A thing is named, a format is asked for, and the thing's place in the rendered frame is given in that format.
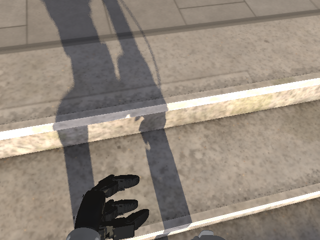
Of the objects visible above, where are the stairs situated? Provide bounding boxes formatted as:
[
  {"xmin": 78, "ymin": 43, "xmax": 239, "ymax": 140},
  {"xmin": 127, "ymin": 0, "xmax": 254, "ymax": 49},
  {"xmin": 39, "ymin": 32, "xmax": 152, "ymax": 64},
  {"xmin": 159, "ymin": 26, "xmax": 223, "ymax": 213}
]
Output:
[{"xmin": 0, "ymin": 84, "xmax": 320, "ymax": 240}]

